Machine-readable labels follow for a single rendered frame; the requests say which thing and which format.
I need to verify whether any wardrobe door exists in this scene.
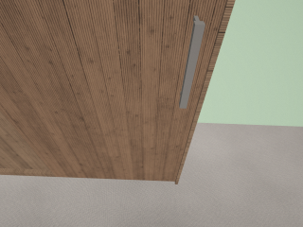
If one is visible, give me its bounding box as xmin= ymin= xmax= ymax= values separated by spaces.
xmin=0 ymin=111 xmax=49 ymax=170
xmin=0 ymin=0 xmax=226 ymax=182

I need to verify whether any handle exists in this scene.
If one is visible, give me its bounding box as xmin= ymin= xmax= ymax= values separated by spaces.
xmin=179 ymin=15 xmax=205 ymax=109

